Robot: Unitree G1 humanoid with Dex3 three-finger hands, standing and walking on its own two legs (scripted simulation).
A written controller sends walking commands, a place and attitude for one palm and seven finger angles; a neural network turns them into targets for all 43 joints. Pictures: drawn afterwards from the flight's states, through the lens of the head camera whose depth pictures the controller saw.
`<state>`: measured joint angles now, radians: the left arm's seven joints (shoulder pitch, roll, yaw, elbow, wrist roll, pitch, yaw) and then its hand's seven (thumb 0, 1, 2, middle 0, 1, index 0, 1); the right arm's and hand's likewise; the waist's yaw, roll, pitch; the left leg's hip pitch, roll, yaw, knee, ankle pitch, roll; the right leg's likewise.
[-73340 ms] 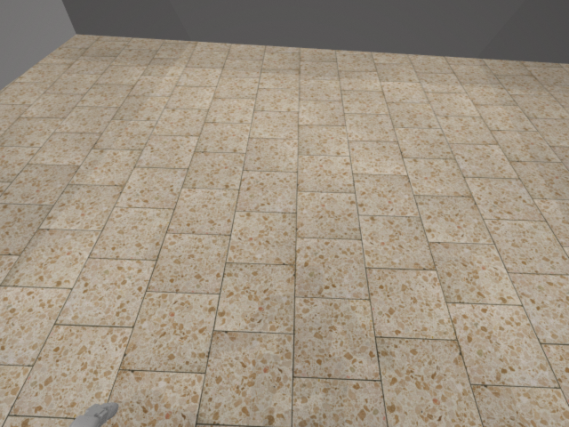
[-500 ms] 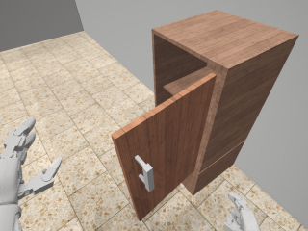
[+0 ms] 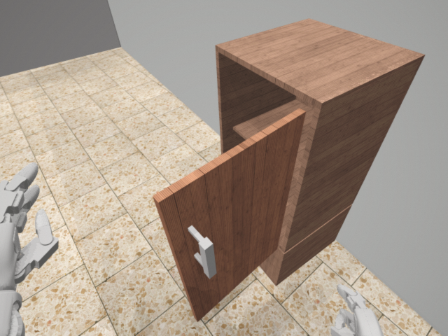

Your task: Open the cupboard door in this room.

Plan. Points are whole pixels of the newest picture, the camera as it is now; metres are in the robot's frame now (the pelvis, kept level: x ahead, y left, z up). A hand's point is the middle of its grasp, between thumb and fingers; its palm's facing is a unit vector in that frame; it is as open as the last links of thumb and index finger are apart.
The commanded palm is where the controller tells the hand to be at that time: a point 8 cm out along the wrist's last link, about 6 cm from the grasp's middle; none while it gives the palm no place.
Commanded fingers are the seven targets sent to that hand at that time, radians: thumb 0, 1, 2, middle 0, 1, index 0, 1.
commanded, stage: step back with the hand held close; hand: left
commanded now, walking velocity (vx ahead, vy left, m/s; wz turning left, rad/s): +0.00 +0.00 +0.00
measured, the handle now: (202, 252) +0.28 +0.09 -0.02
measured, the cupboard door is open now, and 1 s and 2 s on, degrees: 97 97 97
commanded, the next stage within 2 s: stop stepping back and stand still in 1.28 s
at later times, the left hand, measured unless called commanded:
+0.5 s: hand (32, 259) +0.16 +0.27 +0.16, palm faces +0.35 -0.77 -0.53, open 7.4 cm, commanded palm +0.10 +0.32 +0.17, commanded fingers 0.00 0.90 0.90 -0.20 -0.30 -0.20 -0.30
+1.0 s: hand out of the picture +0.08 +0.30 +0.17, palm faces +0.45 -0.74 -0.49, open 7.4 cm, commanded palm +0.01 +0.34 +0.17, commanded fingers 0.00 0.90 0.90 -0.20 -0.30 -0.20 -0.30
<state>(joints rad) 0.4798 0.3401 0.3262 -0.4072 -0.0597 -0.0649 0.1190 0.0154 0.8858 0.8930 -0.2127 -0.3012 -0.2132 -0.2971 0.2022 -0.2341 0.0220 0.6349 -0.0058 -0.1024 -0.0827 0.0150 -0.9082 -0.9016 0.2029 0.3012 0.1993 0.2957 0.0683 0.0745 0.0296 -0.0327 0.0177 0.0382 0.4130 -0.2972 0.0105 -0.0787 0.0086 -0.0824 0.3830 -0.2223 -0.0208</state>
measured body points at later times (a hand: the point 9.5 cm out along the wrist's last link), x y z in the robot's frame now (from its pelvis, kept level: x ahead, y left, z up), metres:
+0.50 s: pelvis -0.05 +0.02 +0.00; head -0.03 +0.01 +0.44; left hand +0.13 +0.31 +0.19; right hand +0.12 -0.23 -0.09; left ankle -0.04 +0.11 -0.74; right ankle +0.00 -0.11 -0.74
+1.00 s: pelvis -0.12 +0.03 -0.02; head -0.10 +0.05 +0.43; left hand +0.05 +0.33 +0.19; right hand +0.03 -0.21 -0.10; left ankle -0.04 +0.11 -0.74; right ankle -0.09 -0.10 -0.73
